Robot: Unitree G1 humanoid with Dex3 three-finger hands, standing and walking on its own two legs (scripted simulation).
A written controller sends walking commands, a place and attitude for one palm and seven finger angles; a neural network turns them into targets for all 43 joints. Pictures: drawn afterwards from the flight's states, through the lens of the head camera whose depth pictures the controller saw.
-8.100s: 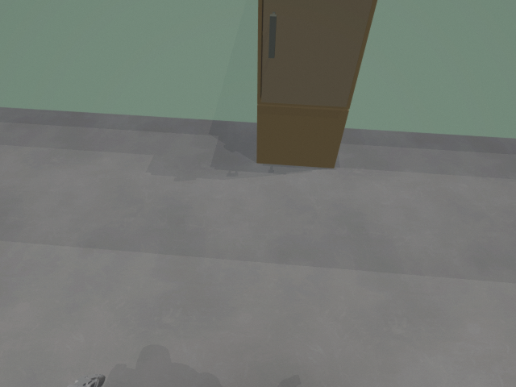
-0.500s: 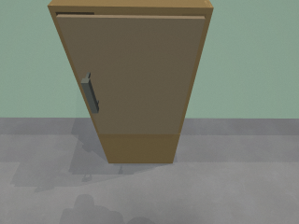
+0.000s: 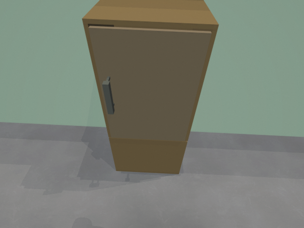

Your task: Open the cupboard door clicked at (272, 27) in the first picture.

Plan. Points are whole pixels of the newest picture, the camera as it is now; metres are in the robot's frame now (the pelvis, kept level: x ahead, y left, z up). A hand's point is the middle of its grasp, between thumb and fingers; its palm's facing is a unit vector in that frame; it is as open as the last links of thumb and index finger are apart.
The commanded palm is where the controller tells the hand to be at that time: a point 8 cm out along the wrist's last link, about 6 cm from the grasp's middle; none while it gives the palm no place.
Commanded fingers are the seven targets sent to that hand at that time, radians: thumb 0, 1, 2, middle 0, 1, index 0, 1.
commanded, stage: come to a stop and stand still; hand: left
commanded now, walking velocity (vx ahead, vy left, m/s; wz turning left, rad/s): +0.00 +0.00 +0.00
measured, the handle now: (109, 95) +0.63 +0.22 -0.02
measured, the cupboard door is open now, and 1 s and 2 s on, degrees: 0 0 0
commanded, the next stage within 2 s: look again from close up in 0.16 s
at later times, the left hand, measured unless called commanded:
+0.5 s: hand out of the picture +0.02 +0.19 -0.17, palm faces +0.00 -0.98 -0.20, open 7.4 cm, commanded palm none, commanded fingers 0.00 0.90 0.90 -0.20 -0.30 -0.20 -0.30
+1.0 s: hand out of the picture +0.06 +0.19 -0.18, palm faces +0.00 -0.98 -0.19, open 7.4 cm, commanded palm none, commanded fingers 0.00 0.90 0.90 -0.20 -0.30 -0.20 -0.30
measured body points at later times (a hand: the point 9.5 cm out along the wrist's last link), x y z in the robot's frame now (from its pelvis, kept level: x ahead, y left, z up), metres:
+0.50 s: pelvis +0.01 +0.01 +0.00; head +0.01 +0.02 +0.45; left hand +0.02 +0.24 -0.16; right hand +0.01 -0.23 -0.15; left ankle +0.00 +0.10 -0.74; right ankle +0.09 -0.11 -0.74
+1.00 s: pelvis +0.04 +0.01 +0.00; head +0.03 +0.02 +0.45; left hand +0.06 +0.24 -0.16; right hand +0.05 -0.22 -0.15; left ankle +0.00 +0.10 -0.74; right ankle +0.09 -0.11 -0.74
